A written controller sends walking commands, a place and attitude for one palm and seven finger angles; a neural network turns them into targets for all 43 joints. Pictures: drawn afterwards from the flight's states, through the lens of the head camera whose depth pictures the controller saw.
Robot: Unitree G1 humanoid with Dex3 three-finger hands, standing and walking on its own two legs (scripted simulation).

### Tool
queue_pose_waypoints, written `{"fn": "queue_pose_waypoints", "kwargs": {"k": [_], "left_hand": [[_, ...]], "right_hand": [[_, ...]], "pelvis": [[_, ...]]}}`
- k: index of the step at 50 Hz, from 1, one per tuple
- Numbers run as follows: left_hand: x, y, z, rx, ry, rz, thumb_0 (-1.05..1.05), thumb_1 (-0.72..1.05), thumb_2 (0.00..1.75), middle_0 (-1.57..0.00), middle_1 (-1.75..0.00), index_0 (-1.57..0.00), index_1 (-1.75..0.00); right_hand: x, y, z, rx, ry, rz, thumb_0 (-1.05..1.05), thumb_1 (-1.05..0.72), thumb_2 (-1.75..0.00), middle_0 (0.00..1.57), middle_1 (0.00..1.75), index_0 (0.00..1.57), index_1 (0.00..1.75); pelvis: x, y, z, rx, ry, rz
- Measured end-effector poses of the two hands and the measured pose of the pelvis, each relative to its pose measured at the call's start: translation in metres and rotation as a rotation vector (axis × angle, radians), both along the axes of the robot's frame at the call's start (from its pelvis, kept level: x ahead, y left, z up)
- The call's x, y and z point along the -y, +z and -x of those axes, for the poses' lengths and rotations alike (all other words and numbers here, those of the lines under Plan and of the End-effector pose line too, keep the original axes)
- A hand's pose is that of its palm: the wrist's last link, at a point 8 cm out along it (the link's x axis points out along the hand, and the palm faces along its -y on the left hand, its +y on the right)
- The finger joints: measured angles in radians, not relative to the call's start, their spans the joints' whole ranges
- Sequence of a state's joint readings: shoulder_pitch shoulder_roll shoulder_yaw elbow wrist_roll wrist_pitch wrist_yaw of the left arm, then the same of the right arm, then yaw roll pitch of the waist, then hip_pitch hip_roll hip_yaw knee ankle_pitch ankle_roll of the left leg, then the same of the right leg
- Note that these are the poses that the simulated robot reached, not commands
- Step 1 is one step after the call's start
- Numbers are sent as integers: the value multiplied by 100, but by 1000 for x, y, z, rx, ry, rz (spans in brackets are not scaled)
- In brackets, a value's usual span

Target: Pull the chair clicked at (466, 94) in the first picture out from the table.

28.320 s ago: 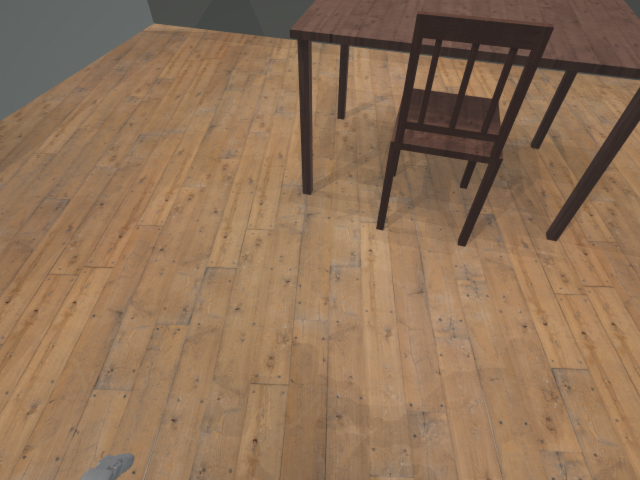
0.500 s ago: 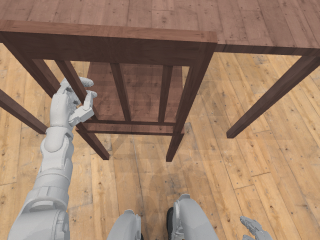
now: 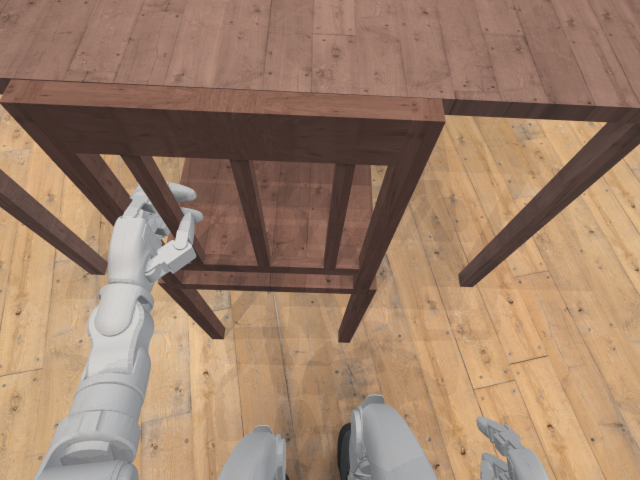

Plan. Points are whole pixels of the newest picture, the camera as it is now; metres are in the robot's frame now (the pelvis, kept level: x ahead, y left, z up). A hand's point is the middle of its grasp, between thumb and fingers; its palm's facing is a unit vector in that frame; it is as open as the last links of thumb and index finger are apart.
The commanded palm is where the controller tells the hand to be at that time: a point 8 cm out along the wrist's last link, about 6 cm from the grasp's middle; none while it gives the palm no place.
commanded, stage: step backward, pulling the chair out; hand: left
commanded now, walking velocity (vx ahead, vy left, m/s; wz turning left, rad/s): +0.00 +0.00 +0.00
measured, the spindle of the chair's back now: (254, 218) +0.43 +0.07 +0.01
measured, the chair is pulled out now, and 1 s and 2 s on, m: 0.04 0.14 0.29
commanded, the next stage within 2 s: none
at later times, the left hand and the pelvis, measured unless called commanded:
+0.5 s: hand (189, 248) +0.38 +0.15 +0.03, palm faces +0.10 -0.99 -0.05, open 5.0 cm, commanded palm +0.36 +0.20 +0.02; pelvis +0.01 +0.02 +0.09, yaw +1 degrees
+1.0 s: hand (199, 313) +0.31 +0.13 +0.03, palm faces +0.17 -0.98 -0.08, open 4.9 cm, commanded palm +0.29 +0.18 +0.03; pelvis -0.05 -0.01 +0.09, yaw +0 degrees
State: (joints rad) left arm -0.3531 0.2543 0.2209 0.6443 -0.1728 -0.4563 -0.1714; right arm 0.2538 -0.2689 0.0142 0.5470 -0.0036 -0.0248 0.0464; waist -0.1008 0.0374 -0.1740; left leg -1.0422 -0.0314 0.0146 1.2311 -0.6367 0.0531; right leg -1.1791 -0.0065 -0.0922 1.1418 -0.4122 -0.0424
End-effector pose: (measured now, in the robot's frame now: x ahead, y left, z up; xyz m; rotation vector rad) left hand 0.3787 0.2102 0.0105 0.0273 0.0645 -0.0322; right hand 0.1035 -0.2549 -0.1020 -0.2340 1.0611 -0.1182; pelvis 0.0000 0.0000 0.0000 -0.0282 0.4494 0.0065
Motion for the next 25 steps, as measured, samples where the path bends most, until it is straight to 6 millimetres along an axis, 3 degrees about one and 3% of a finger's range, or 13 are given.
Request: {"fn": "queue_pose_waypoints", "kwargs": {"k": [6,11,15,25], "left_hand": [[0,1,5,-6,14,-8,0,76,84,-25,-138,-32,-140],[4,18,6,-223,79,-95,1,77,85,-28,-135,-36,-142],[10,25,14,-310,128,-52,2,77,83,-22,-120,-41,-144],[12,29,18,-368,142,-16,3,79,82,-15,-110,-46,-145]], "right_hand": [[-2,-1,-4,-1,0,4,1,-91,-90,20,30,20,30],[-13,36,4,-41,-129,-3,1,-91,-90,20,30,20,30],[-16,63,13,-82,-163,16,1,-91,-90,20,30,20,30],[-2,93,44,-187,-186,122,0,-91,-90,20,30,20,30]], "pelvis": [[0,1,3,25,9,-2],[-4,43,-3,128,17,-18],[-8,69,-15,167,13,-20],[-18,93,-7,238,19,-1]]}}
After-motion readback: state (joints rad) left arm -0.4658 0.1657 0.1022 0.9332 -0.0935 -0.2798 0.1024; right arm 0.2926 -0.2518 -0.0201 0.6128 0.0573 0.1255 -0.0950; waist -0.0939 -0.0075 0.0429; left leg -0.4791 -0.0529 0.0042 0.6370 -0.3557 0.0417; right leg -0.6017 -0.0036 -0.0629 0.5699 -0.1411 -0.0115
